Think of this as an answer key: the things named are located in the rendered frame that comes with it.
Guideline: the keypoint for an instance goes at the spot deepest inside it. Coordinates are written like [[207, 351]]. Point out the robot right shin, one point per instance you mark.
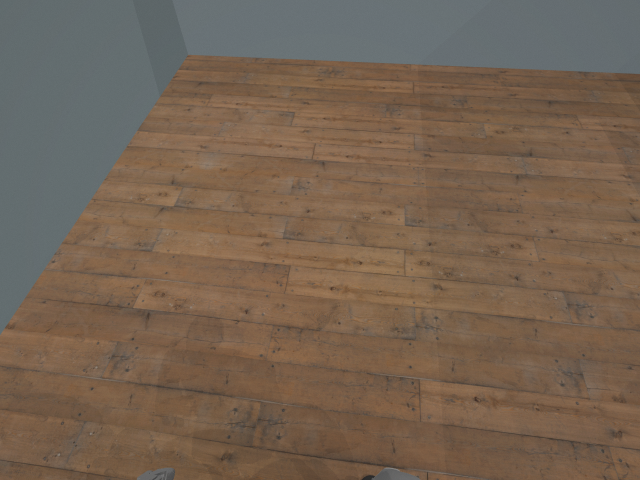
[[385, 469]]

